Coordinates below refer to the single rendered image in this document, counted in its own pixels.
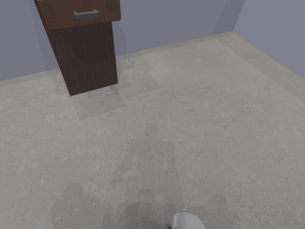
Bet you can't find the robot right thigh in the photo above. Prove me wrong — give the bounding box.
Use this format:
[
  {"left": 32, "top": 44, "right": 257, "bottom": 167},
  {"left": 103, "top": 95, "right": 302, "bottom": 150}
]
[{"left": 172, "top": 212, "right": 206, "bottom": 229}]

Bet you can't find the cabinet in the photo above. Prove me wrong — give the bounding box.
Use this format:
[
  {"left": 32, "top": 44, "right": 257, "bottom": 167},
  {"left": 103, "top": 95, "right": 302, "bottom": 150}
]
[{"left": 33, "top": 0, "right": 118, "bottom": 96}]

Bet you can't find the handle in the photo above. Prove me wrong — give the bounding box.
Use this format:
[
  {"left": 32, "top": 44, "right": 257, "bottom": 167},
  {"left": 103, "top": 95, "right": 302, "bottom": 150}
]
[{"left": 73, "top": 9, "right": 100, "bottom": 20}]

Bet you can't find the robot right shin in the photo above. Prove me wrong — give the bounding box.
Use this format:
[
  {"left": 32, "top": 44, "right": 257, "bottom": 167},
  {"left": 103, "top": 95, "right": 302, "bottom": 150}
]
[{"left": 179, "top": 209, "right": 189, "bottom": 213}]

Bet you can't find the drawer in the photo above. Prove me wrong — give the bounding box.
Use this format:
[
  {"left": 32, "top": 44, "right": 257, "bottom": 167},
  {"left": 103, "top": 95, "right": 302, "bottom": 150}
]
[{"left": 37, "top": 0, "right": 121, "bottom": 31}]

